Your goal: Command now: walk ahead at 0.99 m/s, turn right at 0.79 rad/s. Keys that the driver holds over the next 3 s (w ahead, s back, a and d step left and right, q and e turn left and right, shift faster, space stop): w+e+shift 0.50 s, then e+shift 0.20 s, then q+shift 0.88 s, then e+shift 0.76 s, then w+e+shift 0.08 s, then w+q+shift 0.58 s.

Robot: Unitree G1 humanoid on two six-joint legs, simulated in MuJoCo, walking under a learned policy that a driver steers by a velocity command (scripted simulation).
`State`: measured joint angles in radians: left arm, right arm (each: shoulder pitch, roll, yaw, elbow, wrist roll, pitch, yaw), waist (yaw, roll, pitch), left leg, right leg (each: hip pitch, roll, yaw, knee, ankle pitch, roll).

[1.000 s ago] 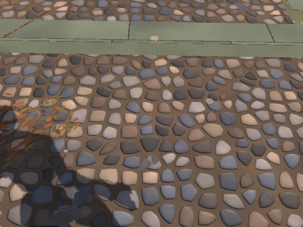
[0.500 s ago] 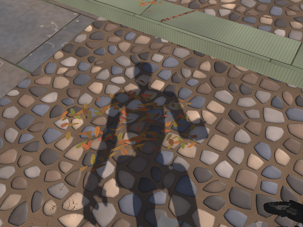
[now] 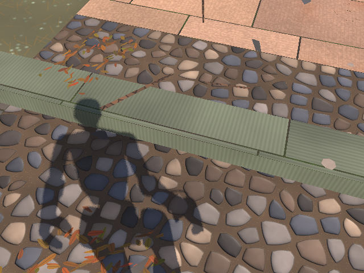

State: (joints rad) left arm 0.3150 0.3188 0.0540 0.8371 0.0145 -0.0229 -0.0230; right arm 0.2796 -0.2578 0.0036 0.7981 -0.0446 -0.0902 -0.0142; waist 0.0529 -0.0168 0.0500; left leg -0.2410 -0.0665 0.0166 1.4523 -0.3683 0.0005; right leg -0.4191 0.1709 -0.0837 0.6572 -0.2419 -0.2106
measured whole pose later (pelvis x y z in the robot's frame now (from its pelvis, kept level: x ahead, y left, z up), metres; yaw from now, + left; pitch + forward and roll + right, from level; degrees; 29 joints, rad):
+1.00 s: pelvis +0.74 -0.08 +0.03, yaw -38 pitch +0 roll +0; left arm 0.20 0.18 -0.02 0.78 0.04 -0.05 0.01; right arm 0.26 -0.20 -0.02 0.77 -0.02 0.04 -0.02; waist -0.01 0.02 0.10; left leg -0.61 0.04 -0.03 1.24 -0.38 -0.03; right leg -0.28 0.08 -0.12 0.42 -0.15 -0.14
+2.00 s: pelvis +0.83 -0.08 +0.02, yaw -14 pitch +1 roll +0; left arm 0.22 0.27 0.05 0.64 -0.04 0.04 0.01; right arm 0.11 -0.21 -0.02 0.57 0.00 0.08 -0.07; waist 0.01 0.03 0.02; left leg -0.26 0.00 -0.06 0.58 -0.34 -0.01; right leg -0.38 -0.03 -0.02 0.76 -0.33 0.10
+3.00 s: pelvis +1.08 -0.12 +0.13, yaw -27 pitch +5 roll -3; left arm 0.03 0.17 -0.04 0.53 0.05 -0.04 -0.04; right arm 0.57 -0.16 -0.04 0.79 0.00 -0.04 -0.01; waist -0.13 -0.02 -0.07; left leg -0.16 -0.15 -0.27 0.45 -0.33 0.13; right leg -0.74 0.02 0.02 1.05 -0.24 0.01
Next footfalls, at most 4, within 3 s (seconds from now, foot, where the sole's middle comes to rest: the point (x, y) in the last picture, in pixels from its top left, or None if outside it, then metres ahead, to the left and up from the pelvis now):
0.32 left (148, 254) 0.54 0.16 -0.74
0.72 right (238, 200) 0.78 -0.17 -0.74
1.30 left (185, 176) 0.88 0.04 -0.74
2.02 right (247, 189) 0.83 -0.21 -0.74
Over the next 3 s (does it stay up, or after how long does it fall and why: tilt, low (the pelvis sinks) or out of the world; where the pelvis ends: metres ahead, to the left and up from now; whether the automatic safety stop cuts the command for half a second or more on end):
stays up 1.08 -0.12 0.13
